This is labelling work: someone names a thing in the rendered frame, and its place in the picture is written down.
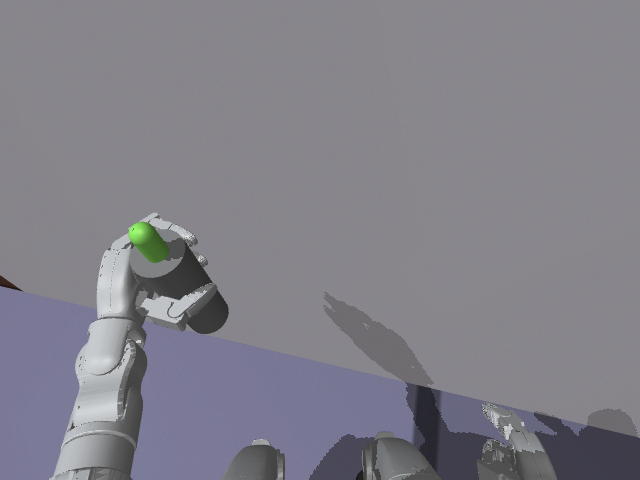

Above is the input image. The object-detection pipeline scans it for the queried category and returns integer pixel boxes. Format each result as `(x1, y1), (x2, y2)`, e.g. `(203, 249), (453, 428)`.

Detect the right robot hand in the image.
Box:
(477, 402), (557, 480)

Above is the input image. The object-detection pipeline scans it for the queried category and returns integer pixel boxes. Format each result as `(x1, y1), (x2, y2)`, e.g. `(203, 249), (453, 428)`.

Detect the left robot hand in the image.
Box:
(96, 213), (217, 332)

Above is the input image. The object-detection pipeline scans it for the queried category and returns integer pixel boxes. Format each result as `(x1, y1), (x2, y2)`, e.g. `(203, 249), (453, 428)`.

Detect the bottle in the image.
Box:
(129, 222), (229, 334)

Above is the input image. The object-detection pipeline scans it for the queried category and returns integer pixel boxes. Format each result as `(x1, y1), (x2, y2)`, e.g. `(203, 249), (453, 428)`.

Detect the left robot arm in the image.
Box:
(48, 317), (147, 480)

